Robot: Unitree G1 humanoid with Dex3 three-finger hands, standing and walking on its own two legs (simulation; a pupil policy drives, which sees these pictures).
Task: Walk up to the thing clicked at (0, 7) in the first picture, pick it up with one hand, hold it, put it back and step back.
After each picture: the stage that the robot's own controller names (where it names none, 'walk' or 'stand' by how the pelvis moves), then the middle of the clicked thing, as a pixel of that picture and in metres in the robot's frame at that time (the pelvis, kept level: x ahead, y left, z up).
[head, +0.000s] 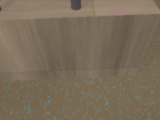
stand; out of the picture +1.00 +0.61 -0.03
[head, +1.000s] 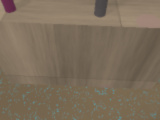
walk; (7, 1) +0.91 +0.43 -0.01
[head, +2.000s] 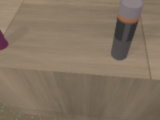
rise first; out of the picture +0.58 +0.40 +0.00
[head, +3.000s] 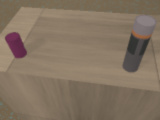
stand; (16, 45) +0.59 +0.35 -0.03
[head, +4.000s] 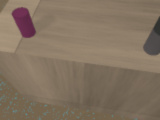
stand; (24, 23) +0.60 +0.27 +0.00
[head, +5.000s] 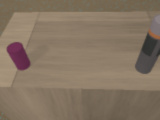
stand; (19, 56) +0.51 +0.30 -0.02
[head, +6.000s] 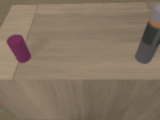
stand; (19, 49) +0.53 +0.30 -0.02
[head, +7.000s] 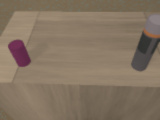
stand; (20, 53) +0.54 +0.30 -0.03
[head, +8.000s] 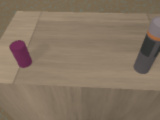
stand; (21, 54) +0.53 +0.30 -0.03
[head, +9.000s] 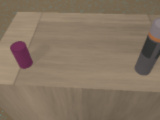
rise first; (22, 55) +0.52 +0.29 -0.03
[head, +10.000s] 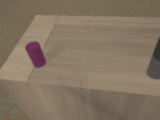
rise first; (36, 55) +0.54 +0.28 -0.03
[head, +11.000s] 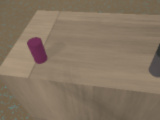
go down; (37, 51) +0.54 +0.28 -0.03
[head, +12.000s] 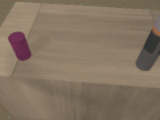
go down; (20, 46) +0.55 +0.27 -0.02
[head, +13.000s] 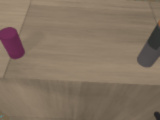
go down; (12, 43) +0.53 +0.26 +0.00
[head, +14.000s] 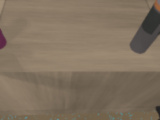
close in; out of the picture +0.53 +0.28 +0.03
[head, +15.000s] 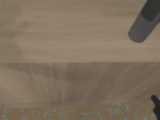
close; out of the picture +0.55 +0.28 +0.05
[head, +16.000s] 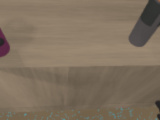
lift; out of the picture +0.48 +0.25 +0.05
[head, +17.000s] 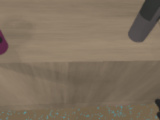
lift; out of the picture +0.48 +0.25 +0.06
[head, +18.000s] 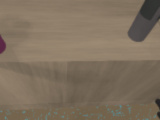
lift; out of the picture +0.48 +0.25 +0.06
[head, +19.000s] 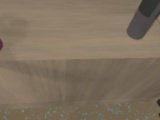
lift; out of the picture +0.49 +0.26 +0.06
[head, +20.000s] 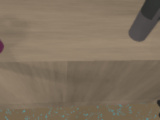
lift; out of the picture +0.48 +0.26 +0.06
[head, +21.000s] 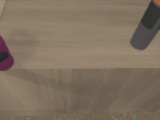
lift; out of the picture +0.44 +0.25 +0.05
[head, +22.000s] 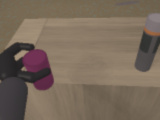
lift; (39, 70) +0.32 +0.15 +0.14
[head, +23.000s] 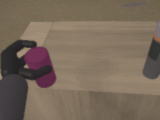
hold; (41, 68) +0.33 +0.15 +0.15
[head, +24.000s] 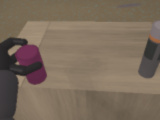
crouch; (32, 65) +0.35 +0.17 +0.14
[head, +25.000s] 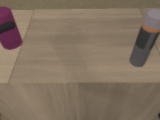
crouch; (6, 29) +0.46 +0.23 +0.18
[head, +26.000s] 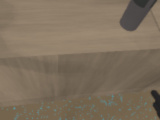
lower; out of the picture +0.53 +0.26 +0.07
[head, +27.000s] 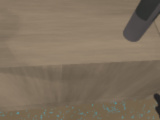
lower; out of the picture +0.50 +0.26 +0.05
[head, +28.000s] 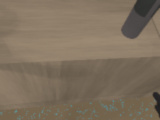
lower; out of the picture +0.51 +0.26 +0.06
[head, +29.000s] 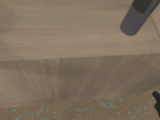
lower; out of the picture +0.51 +0.26 +0.06
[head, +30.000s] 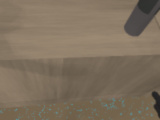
open; out of the picture +0.52 +0.25 +0.07
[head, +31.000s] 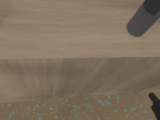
sink last; out of the picture +0.50 +0.27 +0.06
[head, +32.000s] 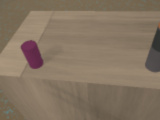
sink last; (32, 55) +0.51 +0.27 +0.02
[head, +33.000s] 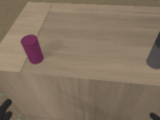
stand; (33, 50) +0.51 +0.25 +0.01
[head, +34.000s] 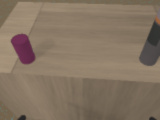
stand; (24, 49) +0.51 +0.26 +0.02
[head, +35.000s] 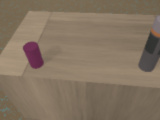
stand; (34, 55) +0.53 +0.25 -0.03
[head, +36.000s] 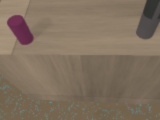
walk; (21, 30) +0.56 +0.29 -0.01
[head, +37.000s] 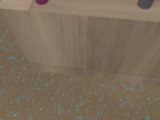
walk; out of the picture +0.80 +0.22 +0.00
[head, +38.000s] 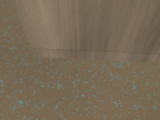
stand; out of the picture +1.10 +0.29 +0.00
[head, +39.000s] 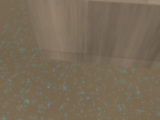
stand; out of the picture +1.14 +0.22 -0.03
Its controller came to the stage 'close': yes
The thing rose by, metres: 0.20
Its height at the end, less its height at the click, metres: +0.00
